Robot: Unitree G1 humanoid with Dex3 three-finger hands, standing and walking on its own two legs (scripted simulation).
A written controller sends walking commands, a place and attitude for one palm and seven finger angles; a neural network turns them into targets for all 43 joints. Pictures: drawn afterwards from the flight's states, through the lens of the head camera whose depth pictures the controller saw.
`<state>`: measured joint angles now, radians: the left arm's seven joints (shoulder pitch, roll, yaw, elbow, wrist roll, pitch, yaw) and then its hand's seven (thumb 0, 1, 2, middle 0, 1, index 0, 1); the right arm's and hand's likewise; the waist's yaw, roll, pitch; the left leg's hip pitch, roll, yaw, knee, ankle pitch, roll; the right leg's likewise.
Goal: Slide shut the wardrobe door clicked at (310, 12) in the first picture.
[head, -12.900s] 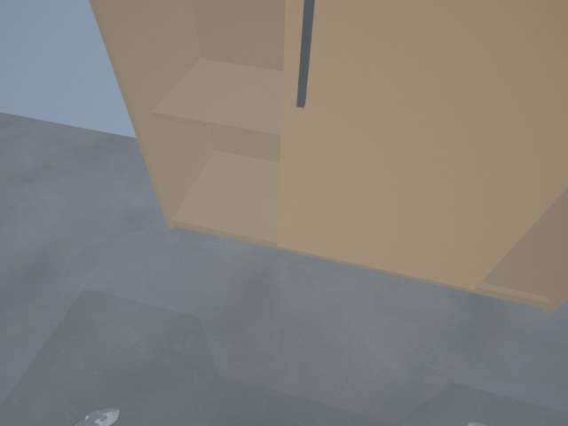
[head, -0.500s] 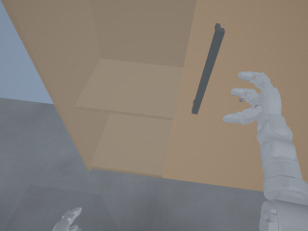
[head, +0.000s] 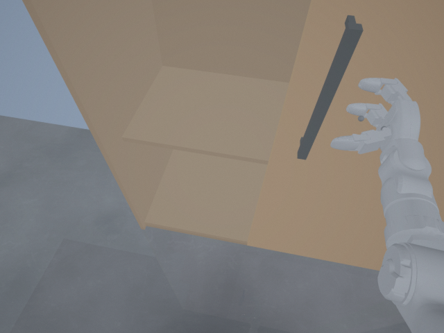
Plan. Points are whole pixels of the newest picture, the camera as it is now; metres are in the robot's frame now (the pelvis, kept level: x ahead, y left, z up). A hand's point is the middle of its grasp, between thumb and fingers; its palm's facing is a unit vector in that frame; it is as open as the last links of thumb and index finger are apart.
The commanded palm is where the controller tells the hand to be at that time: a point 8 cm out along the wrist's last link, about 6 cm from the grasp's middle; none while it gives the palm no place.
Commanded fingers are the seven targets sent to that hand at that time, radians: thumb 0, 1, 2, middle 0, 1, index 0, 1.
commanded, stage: move the hooked fingers beside the handle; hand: right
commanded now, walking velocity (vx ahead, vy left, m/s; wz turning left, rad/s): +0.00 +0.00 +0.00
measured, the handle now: (321, 100) +0.52 -0.10 +0.15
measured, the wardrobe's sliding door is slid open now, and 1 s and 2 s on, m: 0.49 0.49 0.46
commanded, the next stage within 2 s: feel for the door with the fingertips in 0.66 s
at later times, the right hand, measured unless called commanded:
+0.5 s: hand (360, 118) +0.48 -0.16 +0.15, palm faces +0.07 +1.00 -0.01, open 13.7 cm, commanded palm +0.46 -0.20 +0.15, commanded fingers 0.00 0.50 -0.30 0.30 1.20 0.30 1.20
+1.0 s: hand (357, 119) +0.47 -0.16 +0.15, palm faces +0.09 +1.00 -0.02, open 13.8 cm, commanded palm +0.46 -0.17 +0.15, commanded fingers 0.00 0.50 -0.30 0.30 1.20 0.30 1.20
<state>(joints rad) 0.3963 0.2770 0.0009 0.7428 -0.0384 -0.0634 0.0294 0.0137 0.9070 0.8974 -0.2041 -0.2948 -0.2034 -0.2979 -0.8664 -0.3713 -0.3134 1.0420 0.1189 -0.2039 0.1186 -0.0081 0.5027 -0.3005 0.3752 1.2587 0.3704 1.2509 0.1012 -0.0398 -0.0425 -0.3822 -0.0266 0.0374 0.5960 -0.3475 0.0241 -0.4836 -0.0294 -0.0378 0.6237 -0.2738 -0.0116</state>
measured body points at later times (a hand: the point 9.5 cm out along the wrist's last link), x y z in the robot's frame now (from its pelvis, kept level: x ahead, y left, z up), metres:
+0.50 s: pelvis -0.01 -0.01 -0.01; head +0.04 +0.00 +0.44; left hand +0.02 +0.26 -0.13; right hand +0.47 -0.22 +0.15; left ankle -0.03 +0.10 -0.73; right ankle +0.02 -0.11 -0.73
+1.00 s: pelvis -0.01 -0.01 -0.01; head +0.04 +0.00 +0.44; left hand +0.02 +0.25 -0.13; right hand +0.46 -0.21 +0.15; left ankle -0.03 +0.10 -0.73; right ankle +0.02 -0.11 -0.73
